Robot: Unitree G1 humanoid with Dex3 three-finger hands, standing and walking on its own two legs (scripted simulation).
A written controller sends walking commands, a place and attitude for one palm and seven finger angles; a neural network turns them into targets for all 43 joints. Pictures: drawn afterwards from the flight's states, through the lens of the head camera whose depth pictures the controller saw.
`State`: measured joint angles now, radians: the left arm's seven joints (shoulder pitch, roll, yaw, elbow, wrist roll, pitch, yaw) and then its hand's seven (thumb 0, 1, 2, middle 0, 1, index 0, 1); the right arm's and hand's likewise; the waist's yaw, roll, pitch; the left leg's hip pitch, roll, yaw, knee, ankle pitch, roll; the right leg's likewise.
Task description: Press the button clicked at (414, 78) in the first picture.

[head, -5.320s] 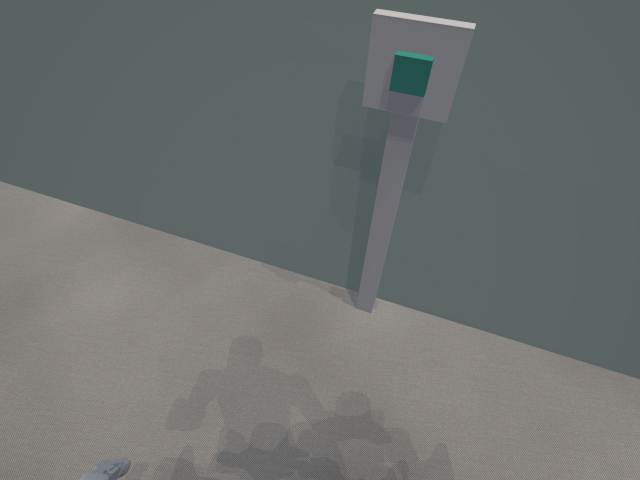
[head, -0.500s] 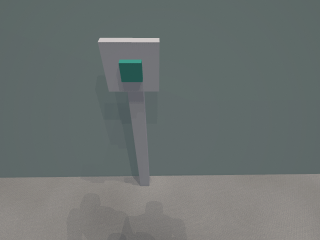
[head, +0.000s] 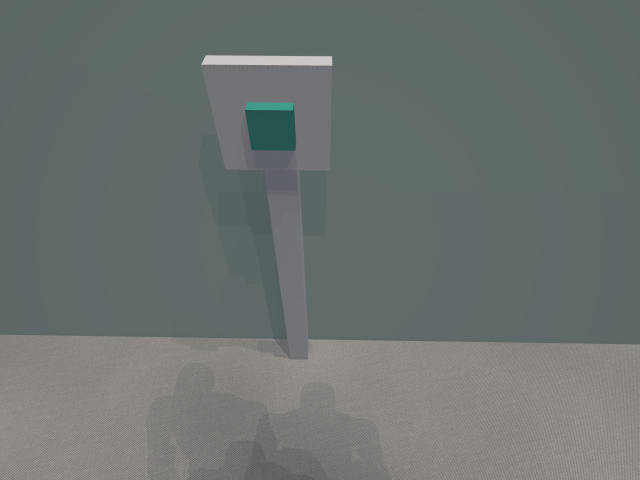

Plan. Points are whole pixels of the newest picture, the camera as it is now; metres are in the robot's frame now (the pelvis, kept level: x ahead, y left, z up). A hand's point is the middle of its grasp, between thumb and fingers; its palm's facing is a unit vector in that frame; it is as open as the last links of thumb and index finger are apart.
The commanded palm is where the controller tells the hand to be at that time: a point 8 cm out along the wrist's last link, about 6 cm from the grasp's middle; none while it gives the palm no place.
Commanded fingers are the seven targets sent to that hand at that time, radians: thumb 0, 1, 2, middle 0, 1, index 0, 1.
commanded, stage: look again from close up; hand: left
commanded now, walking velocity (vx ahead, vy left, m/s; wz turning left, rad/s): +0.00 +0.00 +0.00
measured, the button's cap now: (272, 126) +0.58 +0.10 +0.15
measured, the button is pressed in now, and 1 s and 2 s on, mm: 0 0 0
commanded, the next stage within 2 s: shuffle to correct the standing spot in 0.32 s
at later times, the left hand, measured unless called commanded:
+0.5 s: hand out of the picture +0.03 +0.17 -0.18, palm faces -0.01 -0.98 -0.18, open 7.3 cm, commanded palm none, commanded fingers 0.00 0.90 0.90 -0.20 -0.30 -0.20 -0.30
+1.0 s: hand out of the picture +0.00 +0.09 -0.17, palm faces +0.06 -0.99 -0.14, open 7.4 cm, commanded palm none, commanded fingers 0.00 0.90 0.90 -0.20 -0.30 -0.20 -0.30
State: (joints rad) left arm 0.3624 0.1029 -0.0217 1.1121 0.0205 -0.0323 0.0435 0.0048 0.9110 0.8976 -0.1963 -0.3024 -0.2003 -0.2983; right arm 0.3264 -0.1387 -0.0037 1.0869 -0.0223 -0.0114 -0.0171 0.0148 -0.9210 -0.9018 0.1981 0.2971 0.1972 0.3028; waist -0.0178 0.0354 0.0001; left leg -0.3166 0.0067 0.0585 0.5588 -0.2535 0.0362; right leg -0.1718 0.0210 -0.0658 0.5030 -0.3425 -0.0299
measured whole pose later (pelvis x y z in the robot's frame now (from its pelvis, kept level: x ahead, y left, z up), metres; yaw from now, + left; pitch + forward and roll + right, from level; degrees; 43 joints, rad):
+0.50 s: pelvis +0.02 +0.00 +0.00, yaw -2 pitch +0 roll +0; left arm 0.31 0.17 -0.01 1.07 0.02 -0.01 0.04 0.00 0.91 0.90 -0.19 -0.30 -0.20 -0.30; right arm 0.25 -0.16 0.01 1.10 -0.01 -0.02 -0.03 0.01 -0.92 -0.90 0.20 0.30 0.20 0.30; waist 0.00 -0.03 0.00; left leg -0.24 -0.01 0.09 0.51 -0.27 0.04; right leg -0.12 0.01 -0.03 0.49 -0.37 -0.02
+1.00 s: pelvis +0.07 -0.06 +0.00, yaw +1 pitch +2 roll +0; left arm 0.42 0.12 0.00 1.09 0.04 -0.03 0.03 0.00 0.91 0.90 -0.19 -0.30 -0.20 -0.30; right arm 0.24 -0.14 -0.04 1.07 -0.02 0.01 -0.02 0.01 -0.93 -0.90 0.20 0.30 0.20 0.30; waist 0.02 -0.03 0.02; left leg -0.47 0.05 0.12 0.86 -0.39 0.03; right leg -0.09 0.05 -0.16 0.41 -0.37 -0.10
